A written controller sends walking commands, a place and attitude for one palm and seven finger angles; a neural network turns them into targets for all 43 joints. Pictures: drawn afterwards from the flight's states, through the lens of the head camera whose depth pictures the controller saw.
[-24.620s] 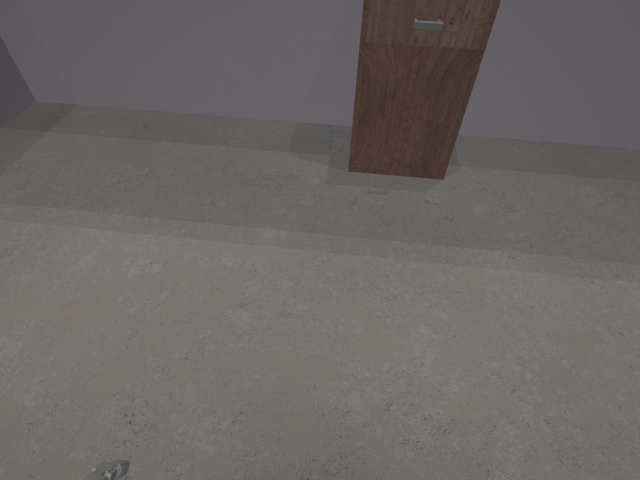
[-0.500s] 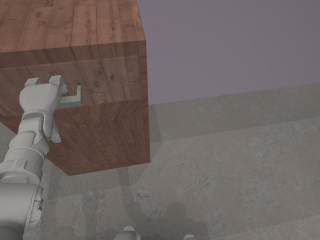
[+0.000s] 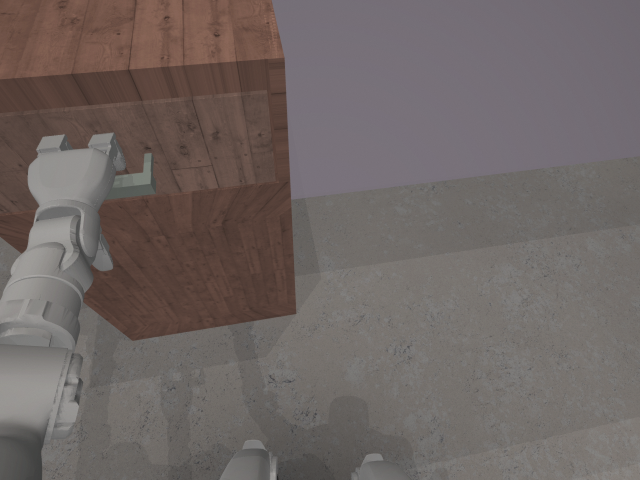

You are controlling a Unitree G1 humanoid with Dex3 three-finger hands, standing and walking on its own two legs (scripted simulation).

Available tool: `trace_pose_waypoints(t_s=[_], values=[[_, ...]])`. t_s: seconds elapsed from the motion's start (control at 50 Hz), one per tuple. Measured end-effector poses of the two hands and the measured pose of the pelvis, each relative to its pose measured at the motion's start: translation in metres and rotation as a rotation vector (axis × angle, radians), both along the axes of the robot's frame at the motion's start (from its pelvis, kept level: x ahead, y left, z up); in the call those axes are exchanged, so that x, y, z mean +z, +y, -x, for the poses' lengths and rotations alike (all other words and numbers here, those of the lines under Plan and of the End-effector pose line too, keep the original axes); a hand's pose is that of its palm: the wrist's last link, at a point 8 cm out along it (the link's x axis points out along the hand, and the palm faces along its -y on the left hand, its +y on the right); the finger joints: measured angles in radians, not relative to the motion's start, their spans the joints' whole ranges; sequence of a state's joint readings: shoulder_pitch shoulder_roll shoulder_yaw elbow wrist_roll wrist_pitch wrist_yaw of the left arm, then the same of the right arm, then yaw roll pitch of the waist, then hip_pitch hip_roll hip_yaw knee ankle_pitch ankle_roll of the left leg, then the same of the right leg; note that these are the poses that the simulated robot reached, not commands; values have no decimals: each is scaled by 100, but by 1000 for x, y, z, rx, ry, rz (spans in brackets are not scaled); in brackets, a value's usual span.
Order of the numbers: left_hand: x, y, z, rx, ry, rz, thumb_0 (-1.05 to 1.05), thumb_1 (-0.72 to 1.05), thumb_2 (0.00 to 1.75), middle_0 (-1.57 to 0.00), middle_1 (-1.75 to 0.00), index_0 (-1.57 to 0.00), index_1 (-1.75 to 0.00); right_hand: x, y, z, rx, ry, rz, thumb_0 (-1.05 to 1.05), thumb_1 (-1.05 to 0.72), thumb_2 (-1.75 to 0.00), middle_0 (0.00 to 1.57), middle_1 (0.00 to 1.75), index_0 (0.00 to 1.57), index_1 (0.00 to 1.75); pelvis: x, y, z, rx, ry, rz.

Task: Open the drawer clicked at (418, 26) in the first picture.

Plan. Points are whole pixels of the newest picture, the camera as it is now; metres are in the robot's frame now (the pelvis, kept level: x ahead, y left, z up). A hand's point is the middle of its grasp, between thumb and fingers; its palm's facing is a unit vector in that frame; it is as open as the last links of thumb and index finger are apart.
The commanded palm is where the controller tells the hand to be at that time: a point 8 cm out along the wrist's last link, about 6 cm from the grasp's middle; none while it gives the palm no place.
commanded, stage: lower the fingers behind the handle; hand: left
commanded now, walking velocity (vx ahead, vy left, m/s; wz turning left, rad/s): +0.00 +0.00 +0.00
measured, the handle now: (116, 175) +0.52 +0.28 +0.03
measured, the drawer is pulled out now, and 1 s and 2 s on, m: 0.00 0.00 0.00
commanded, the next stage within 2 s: lift the fingers back up to retry in 0.22 s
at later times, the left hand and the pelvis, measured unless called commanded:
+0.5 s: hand (91, 204) +0.46 +0.30 +0.04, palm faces -0.06 -0.01 -1.00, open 13.8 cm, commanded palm +0.45 +0.28 +0.09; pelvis +0.00 +0.01 +0.00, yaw -1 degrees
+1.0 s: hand (74, 168) +0.46 +0.29 +0.10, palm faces +0.01 +0.00 -1.00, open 13.8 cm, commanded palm +0.44 +0.28 +0.15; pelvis +0.03 +0.00 +0.03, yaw +0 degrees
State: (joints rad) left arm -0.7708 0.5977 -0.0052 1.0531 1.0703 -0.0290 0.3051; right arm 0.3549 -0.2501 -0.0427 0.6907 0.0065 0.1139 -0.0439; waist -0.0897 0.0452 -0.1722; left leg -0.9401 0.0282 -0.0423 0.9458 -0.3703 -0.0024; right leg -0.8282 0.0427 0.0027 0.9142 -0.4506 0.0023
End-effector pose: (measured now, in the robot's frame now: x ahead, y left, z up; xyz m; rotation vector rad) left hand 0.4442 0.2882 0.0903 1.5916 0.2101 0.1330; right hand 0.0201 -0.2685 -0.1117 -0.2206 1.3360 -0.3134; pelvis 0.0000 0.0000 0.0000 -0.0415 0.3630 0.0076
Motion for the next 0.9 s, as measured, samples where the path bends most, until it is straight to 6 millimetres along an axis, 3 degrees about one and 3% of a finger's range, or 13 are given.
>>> trace_pose_waypoints(t_s=[0.38, 0.58, 0.74, 0.9], values=[[-1, 4, 0, -9, -9, 19, 0, -49, 30, -23, -129, -32, -120, 0, 4, 5, -14, 7, 1, 0, -91, -90, 20, 30, 20, 30, -1, 4, 1, -8, 6, 3], [3, 5, 1, -8, 10, 44, 0, -49, 30, -25, -122, -32, -120, 8, 11, 0, -31, 3, 0, 0, -91, -90, 20, 30, 20, 30, 9, 10, -7, -7, -19, 6], [23, -11, -6, -59, -54, 62, 0, -49, 30, -30, -120, -32, -120, 14, 16, -13, -27, -20, -10, 0, -91, -90, 20, 30, 20, 30, 17, 13, -16, -3, -47, 4], [47, -11, -4, -2, -66, 48, 0, -49, 30, -33, -121, -33, -120, 16, 18, -34, -26, -83, -49, 0, -91, -90, 20, 30, 20, 30, 25, 10, -24, -13, -84, -8]])
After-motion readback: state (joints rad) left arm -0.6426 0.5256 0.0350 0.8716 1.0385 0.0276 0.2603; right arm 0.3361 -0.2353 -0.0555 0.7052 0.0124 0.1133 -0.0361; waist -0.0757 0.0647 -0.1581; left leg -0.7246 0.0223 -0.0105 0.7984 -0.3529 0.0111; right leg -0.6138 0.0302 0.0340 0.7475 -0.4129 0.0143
